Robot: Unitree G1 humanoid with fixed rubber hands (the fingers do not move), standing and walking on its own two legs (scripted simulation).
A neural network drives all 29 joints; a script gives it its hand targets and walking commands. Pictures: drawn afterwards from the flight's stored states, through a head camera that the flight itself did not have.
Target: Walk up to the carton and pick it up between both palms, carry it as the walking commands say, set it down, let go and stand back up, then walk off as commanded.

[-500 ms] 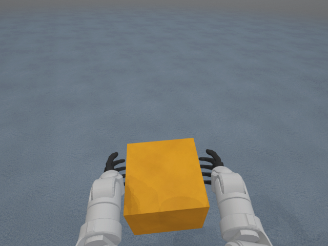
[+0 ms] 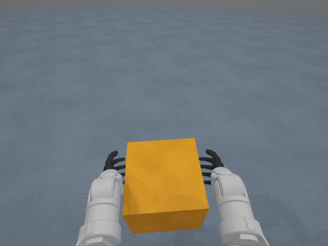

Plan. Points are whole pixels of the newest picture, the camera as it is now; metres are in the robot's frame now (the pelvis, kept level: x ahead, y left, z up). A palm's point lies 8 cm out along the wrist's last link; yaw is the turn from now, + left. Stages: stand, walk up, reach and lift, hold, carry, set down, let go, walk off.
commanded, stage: hold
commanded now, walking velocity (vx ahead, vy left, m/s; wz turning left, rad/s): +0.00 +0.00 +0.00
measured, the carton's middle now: (163, 185) +0.32 +0.01 -0.03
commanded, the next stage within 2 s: carry in 0.20 s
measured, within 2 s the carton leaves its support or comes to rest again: neither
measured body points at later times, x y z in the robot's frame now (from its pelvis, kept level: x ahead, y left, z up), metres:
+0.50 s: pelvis -0.01 -0.05 -0.01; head -0.04 -0.05 +0.44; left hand +0.30 +0.11 +0.06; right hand +0.30 -0.17 +0.06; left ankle +0.02 +0.11 -0.74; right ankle -0.02 -0.16 -0.74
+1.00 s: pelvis -0.01 -0.09 -0.02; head -0.03 -0.10 +0.43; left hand +0.30 +0.04 +0.06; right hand +0.28 -0.24 +0.05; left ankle +0.00 +0.06 -0.74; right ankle -0.01 -0.18 -0.74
